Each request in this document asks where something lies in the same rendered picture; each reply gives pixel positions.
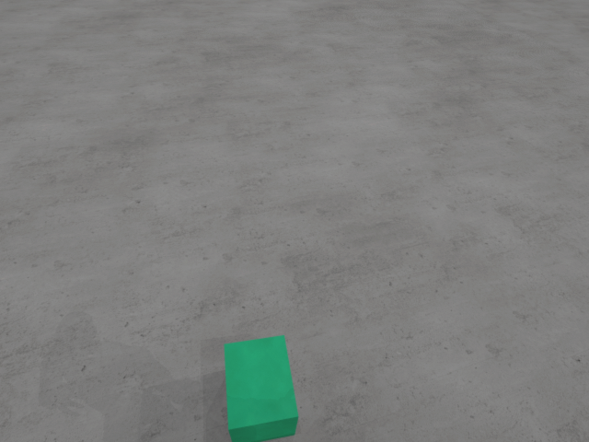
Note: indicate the carton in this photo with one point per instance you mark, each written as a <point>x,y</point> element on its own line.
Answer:
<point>259,390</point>

